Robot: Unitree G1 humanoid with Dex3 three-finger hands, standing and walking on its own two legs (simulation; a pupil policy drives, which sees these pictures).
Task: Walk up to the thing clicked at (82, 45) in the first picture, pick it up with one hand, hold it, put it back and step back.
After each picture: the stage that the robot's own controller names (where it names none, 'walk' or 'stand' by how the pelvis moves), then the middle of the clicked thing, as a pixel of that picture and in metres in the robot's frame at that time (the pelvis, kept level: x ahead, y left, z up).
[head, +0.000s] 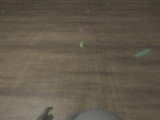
stand; (81, 44) +1.64 +0.29 -0.72
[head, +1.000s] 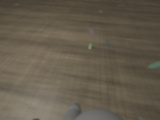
walk; (90, 46) +1.52 +0.17 -0.70
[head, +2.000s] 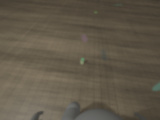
walk; (82, 61) +0.98 +0.19 -0.69
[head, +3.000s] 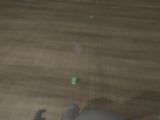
walk; (73, 80) +0.58 +0.22 -0.70
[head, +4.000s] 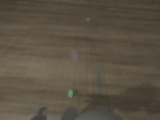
stand; (70, 93) +0.39 +0.21 -0.71
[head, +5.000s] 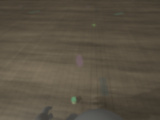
stand; (74, 100) +0.35 +0.21 -0.72
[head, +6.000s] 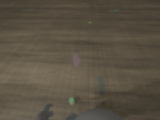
stand; (71, 101) +0.31 +0.23 -0.72
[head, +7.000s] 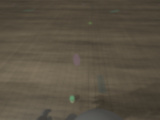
stand; (72, 99) +0.34 +0.23 -0.73
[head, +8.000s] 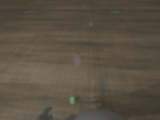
stand; (72, 100) +0.34 +0.23 -0.73
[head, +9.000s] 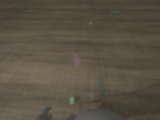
stand; (72, 100) +0.33 +0.23 -0.73
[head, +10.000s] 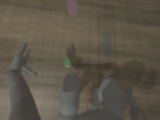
go down; (67, 63) +0.42 +0.22 -0.39
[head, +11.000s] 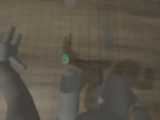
go down; (65, 58) +0.43 +0.23 -0.31
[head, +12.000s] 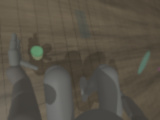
close in; (37, 53) +0.42 +0.27 -0.23
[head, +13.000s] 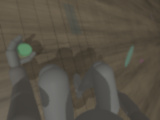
close; (24, 52) +0.42 +0.28 -0.23
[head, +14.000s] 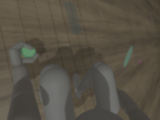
lift; (27, 53) +0.40 +0.27 -0.23
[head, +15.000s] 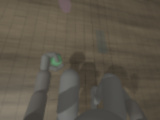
lift; (55, 62) +0.35 +0.26 -0.09
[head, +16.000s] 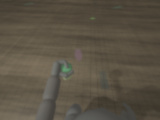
hold; (66, 71) +0.33 +0.18 +0.05
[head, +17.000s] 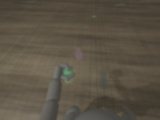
hold; (68, 74) +0.32 +0.18 +0.00
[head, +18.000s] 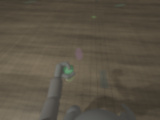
hold; (69, 73) +0.33 +0.17 +0.01
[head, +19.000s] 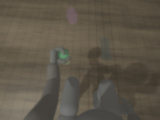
crouch; (64, 57) +0.43 +0.20 -0.08
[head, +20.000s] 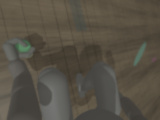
lower; (25, 49) +0.43 +0.28 -0.23
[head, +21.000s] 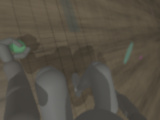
lower; (19, 50) +0.43 +0.30 -0.23
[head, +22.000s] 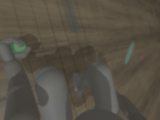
lower; (20, 49) +0.43 +0.29 -0.23
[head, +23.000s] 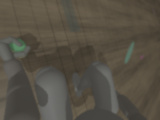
lower; (19, 49) +0.43 +0.30 -0.23
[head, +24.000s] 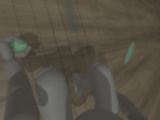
loosen; (20, 48) +0.43 +0.29 -0.23
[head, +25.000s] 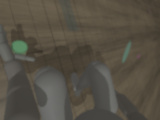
withdraw; (19, 49) +0.43 +0.29 -0.24
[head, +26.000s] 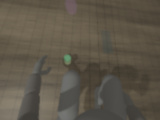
walk; (67, 59) +0.46 +0.23 -0.32
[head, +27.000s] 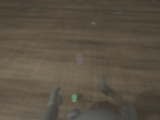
stand; (74, 98) +0.38 +0.18 -0.66
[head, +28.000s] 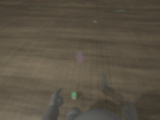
stand; (74, 95) +0.39 +0.20 -0.67
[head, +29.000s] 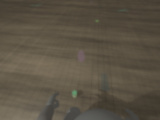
stand; (74, 94) +0.40 +0.19 -0.68
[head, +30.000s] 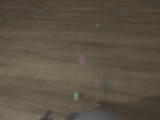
walk; (76, 96) +0.41 +0.19 -0.72
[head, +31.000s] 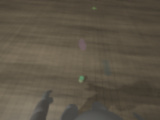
walk; (81, 79) +0.54 +0.08 -0.70
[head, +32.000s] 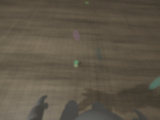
walk; (76, 63) +0.78 +0.21 -0.70
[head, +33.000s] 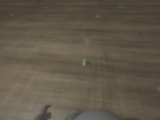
stand; (84, 62) +1.04 +0.20 -0.70
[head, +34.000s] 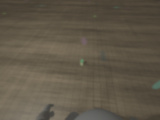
stand; (81, 62) +1.04 +0.21 -0.72
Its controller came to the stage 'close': yes
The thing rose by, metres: 0.71
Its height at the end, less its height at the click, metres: +0.00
